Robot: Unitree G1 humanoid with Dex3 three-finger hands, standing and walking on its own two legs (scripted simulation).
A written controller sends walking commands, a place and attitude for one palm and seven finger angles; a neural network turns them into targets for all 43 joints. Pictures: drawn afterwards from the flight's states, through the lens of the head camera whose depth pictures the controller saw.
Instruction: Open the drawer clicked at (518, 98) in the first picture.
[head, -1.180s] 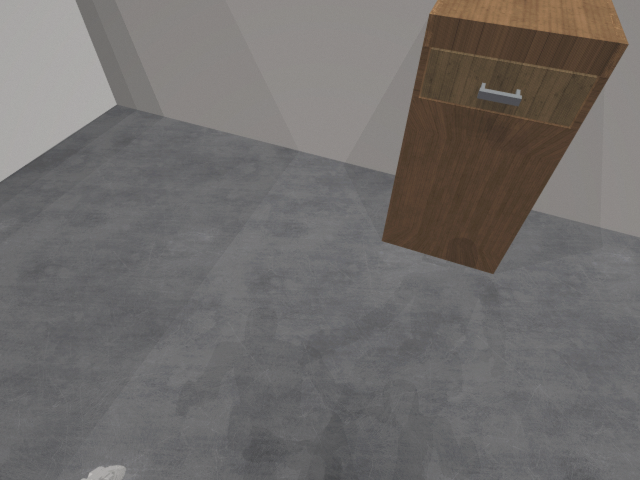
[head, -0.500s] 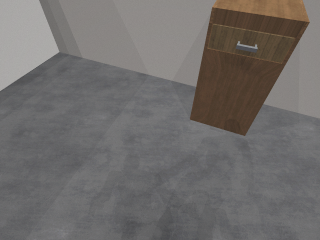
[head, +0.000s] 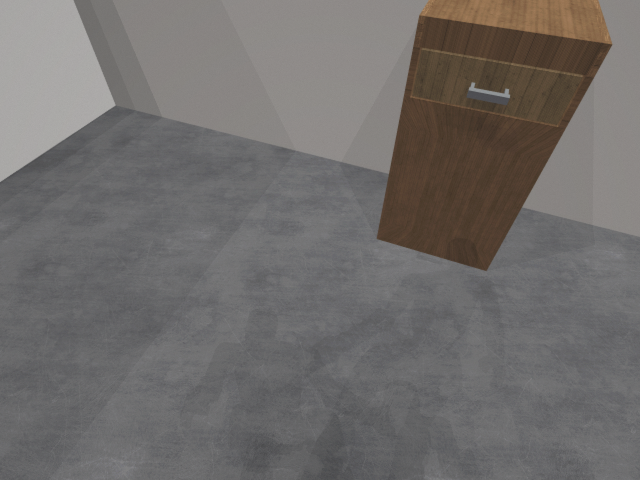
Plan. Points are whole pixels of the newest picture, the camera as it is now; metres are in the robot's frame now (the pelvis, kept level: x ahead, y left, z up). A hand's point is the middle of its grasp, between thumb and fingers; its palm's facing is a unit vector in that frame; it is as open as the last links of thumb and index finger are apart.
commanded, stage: look at it before walking up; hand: left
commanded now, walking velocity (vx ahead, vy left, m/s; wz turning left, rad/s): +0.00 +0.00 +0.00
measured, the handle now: (488, 92) +1.10 -0.41 -0.04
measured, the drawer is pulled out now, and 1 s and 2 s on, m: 0.00 0.00 0.00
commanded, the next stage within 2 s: walk to a spot facing it in 0.26 s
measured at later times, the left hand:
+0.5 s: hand out of the picture +0.08 +0.24 -0.16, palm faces -0.04 -0.94 -0.33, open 7.4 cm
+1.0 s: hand out of the picture +0.06 +0.16 -0.17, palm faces -0.23 -0.95 -0.23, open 7.4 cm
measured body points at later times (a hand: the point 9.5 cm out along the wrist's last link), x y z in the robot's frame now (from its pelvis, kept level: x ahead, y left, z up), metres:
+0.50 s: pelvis +0.00 +0.00 +0.00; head +0.01 +0.00 +0.45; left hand +0.08 +0.29 -0.14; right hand +0.09 -0.29 -0.13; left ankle +0.00 +0.13 -0.75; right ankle +0.00 -0.12 -0.75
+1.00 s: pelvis -0.02 -0.02 -0.01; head +0.02 -0.04 +0.44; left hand +0.07 +0.21 -0.15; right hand +0.00 -0.29 -0.15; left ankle -0.01 +0.14 -0.68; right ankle -0.01 -0.11 -0.75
